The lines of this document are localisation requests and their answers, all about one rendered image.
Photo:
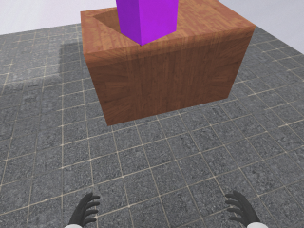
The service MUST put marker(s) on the pedestal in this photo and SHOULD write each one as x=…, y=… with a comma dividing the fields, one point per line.
x=194, y=65

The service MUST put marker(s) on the robot left hand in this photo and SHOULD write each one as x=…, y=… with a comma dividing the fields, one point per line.
x=80, y=213

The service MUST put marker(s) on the robot right hand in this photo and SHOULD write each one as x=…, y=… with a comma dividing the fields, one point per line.
x=246, y=210

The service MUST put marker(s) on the carton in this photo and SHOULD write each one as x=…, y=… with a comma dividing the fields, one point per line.
x=144, y=21

